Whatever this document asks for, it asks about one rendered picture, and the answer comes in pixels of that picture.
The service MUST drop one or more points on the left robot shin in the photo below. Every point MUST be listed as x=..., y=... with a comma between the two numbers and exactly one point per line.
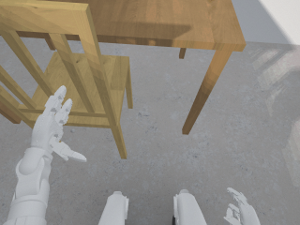
x=116, y=192

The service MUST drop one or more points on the left robot forearm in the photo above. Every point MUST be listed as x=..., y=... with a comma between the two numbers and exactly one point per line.
x=30, y=199

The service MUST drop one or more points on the table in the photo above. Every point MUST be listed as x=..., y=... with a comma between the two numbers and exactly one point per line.
x=184, y=24

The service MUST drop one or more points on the robot shin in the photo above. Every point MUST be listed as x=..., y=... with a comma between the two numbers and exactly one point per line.
x=116, y=192
x=182, y=191

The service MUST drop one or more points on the right robot shin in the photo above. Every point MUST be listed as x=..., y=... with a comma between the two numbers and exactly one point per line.
x=182, y=191

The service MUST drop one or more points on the robot left hand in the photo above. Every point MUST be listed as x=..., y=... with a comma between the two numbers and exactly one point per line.
x=50, y=123

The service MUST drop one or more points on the robot right hand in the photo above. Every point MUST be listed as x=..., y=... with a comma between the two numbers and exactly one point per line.
x=244, y=215

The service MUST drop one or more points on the chair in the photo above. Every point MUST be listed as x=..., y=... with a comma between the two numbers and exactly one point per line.
x=95, y=82

